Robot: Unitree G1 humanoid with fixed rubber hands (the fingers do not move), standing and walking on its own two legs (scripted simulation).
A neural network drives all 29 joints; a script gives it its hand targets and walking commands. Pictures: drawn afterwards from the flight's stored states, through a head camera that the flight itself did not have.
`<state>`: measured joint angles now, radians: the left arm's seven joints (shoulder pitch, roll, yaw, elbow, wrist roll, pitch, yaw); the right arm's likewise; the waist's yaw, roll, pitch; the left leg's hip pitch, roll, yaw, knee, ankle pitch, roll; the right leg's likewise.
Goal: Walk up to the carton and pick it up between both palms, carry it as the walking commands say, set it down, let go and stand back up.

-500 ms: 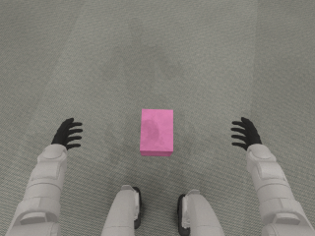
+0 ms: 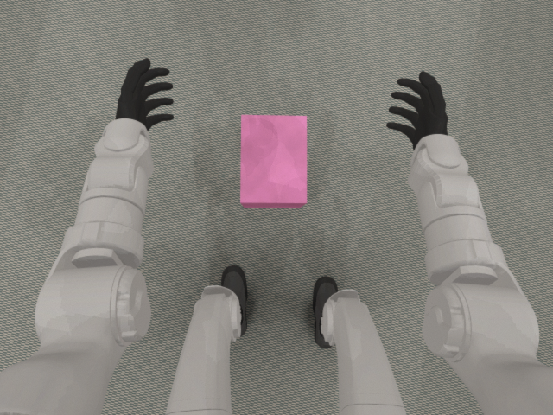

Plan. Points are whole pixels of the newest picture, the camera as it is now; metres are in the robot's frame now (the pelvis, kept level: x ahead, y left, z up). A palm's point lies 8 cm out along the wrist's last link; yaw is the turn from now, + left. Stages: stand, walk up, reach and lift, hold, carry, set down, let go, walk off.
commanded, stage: reach and lift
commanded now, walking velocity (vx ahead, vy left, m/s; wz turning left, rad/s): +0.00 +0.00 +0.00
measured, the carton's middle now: (272, 165) +0.52 +0.01 -0.58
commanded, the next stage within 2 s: none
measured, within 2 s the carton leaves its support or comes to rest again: neither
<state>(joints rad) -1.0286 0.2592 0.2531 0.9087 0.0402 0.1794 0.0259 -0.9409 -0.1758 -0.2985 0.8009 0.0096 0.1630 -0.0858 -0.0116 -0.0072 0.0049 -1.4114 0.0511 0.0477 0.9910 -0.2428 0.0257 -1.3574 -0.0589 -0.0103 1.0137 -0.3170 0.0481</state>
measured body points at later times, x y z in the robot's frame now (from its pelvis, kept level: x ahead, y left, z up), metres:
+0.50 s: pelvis +0.01 -0.01 -0.03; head +0.34 +0.00 +0.28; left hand +0.55 +0.19 -0.16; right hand +0.54 -0.17 -0.15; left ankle +0.09 +0.11 -0.64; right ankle +0.06 -0.15 -0.64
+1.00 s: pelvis -0.02 -0.01 -0.17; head +0.34 +0.00 +0.10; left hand +0.55 +0.18 -0.32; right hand +0.54 -0.17 -0.31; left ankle +0.09 +0.11 -0.64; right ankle +0.06 -0.15 -0.64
